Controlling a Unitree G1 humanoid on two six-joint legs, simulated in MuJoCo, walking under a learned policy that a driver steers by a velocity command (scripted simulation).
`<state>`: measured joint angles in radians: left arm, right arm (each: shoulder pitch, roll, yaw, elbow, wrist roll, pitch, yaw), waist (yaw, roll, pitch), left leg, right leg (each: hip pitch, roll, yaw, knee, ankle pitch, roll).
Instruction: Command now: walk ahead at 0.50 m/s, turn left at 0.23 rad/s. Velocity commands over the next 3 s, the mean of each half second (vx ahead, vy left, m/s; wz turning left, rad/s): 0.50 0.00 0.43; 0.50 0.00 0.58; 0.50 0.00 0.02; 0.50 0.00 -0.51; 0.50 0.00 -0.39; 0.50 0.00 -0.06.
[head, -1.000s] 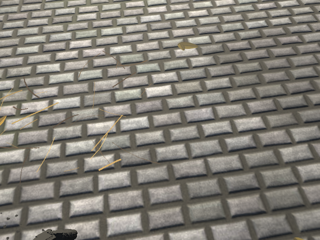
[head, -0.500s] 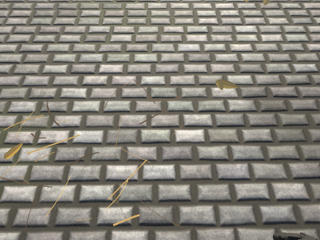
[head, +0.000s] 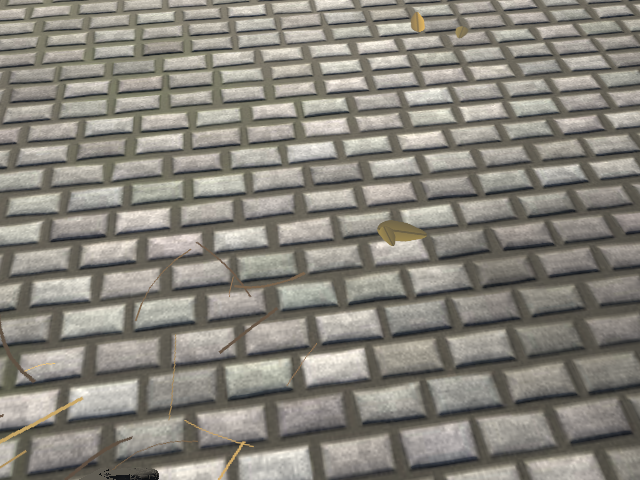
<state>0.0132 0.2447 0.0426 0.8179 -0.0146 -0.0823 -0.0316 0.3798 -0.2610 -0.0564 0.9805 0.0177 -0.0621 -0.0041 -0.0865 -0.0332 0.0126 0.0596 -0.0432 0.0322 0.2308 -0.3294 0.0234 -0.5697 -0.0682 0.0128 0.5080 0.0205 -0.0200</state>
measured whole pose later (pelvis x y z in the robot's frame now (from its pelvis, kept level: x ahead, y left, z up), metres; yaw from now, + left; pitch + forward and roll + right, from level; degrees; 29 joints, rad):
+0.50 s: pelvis +0.27 +0.00 +0.00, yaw +15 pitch +1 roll -3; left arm 0.29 0.27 0.08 0.95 0.00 -0.07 0.02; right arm 0.09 -0.26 -0.07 0.80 0.02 -0.02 0.04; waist 0.07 0.03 0.03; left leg -0.64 0.11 0.02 0.69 -0.04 0.05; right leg 0.08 0.00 -0.28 0.23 -0.32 0.02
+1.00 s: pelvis +0.53 +0.12 +0.01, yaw +33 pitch +2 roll +0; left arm -0.02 0.28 0.06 0.77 0.00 -0.10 -0.02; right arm 0.36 -0.27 -0.08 0.80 0.02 -0.05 -0.02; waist -0.08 -0.05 0.02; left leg -0.08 -0.10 -0.16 0.37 -0.31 0.08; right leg -0.59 -0.04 0.09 0.51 0.06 0.04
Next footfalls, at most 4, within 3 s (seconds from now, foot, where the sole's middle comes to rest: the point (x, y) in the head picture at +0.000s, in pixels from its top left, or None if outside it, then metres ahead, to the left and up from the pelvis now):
0.04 right None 0.21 -0.13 -0.77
0.58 left None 0.44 0.17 -0.77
1.08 right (243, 343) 0.80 0.14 -0.77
1.52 left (104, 340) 0.83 0.46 -0.77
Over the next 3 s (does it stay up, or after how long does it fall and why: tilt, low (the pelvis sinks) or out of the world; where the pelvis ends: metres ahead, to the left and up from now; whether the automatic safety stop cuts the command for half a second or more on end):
stays up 1.56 0.44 0.00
